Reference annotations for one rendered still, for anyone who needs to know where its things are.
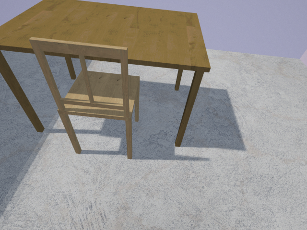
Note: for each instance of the chair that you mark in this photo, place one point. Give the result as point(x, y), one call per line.
point(93, 94)

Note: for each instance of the table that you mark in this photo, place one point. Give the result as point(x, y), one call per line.
point(154, 37)

